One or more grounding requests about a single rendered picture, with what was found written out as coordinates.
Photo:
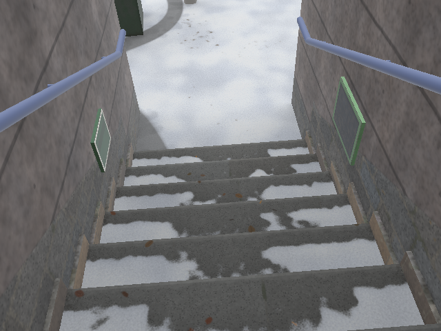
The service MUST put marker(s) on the stairs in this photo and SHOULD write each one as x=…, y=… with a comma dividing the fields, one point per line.
x=240, y=237

